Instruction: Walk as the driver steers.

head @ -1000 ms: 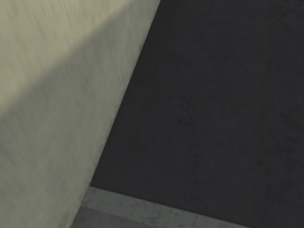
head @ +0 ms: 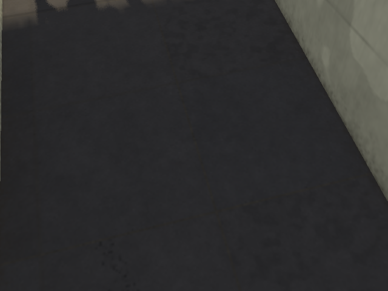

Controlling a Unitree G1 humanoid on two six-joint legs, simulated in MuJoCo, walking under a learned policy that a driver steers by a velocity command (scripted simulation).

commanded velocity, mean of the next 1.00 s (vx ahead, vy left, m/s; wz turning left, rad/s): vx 0.01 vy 0.00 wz -0.03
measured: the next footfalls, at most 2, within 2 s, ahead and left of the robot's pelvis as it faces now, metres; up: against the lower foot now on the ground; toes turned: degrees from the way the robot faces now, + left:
left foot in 0.08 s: +0.08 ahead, +0.15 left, +0.00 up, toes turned +2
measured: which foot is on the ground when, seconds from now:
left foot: up 0.00-0.06, down 0.08-1.00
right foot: down 0.00-1.00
